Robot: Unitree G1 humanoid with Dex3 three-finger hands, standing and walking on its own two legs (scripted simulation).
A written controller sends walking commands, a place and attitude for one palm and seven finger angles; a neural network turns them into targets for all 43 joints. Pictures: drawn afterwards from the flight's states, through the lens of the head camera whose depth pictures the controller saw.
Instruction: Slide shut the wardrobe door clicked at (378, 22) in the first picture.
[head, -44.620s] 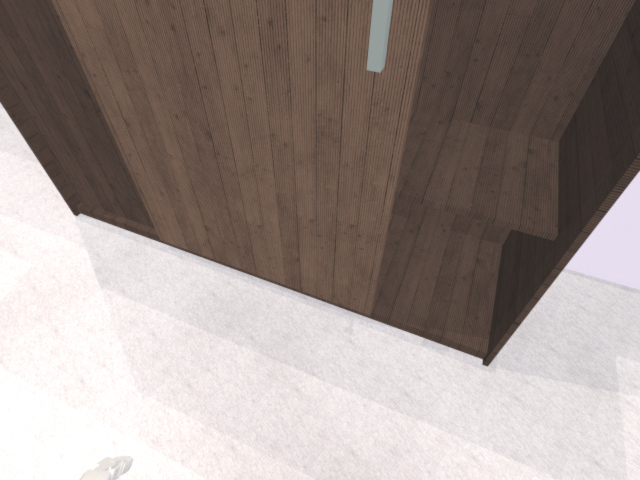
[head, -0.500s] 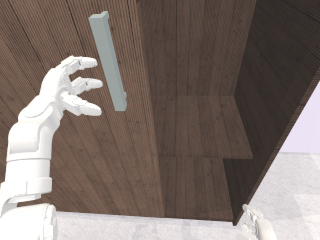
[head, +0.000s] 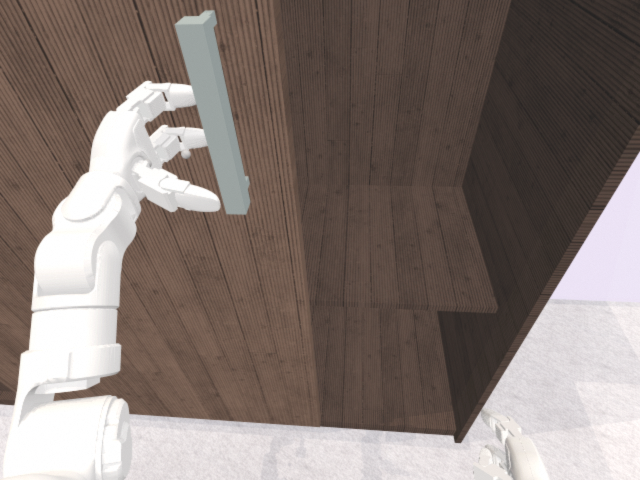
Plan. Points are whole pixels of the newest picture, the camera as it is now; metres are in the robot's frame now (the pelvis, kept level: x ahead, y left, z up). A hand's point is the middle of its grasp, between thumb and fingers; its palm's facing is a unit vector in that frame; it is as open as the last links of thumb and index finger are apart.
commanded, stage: feel for the door with the fingertips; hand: left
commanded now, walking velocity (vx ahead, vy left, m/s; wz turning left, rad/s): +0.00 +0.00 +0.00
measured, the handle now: (224, 122) +0.43 +0.13 +0.27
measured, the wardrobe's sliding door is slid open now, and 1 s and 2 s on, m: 0.40 0.40 0.40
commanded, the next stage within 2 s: slide the fingers in behind the handle in 0.08 s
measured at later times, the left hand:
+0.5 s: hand (199, 147) +0.38 +0.15 +0.27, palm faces -0.04 -1.00 -0.05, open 14.0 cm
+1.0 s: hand (211, 145) +0.38 +0.13 +0.27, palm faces -0.03 -1.00 -0.04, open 14.0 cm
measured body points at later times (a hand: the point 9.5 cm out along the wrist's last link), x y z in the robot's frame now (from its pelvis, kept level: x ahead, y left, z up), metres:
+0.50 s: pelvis +0.00 +0.00 +0.00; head -0.03 -0.02 +0.45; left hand +0.37 +0.20 +0.27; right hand +0.17 -0.24 -0.09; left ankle +0.01 +0.12 -0.74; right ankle -0.06 -0.10 -0.74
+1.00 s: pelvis +0.00 +0.00 +0.00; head -0.03 -0.03 +0.45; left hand +0.37 +0.19 +0.28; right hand +0.18 -0.24 -0.09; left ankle +0.01 +0.12 -0.74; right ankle -0.06 -0.10 -0.74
